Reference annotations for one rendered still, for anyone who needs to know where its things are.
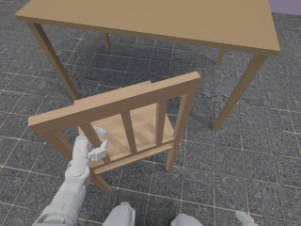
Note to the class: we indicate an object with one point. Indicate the left robot forearm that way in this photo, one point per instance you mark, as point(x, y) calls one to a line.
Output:
point(68, 200)

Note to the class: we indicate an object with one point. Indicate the robot left thigh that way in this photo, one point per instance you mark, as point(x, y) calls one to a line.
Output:
point(121, 215)

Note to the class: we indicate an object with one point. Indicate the robot left hand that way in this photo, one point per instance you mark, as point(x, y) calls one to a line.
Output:
point(82, 146)

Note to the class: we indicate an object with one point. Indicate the robot right thigh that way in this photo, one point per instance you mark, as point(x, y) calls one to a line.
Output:
point(185, 220)

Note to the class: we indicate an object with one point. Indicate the table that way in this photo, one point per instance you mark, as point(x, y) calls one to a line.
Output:
point(236, 25)

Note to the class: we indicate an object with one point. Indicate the robot thigh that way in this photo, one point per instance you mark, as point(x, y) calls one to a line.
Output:
point(185, 220)
point(121, 215)

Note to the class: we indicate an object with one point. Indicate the robot right hand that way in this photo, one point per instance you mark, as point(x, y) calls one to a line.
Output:
point(245, 219)

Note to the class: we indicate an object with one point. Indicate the chair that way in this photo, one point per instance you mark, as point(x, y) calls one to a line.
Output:
point(135, 120)

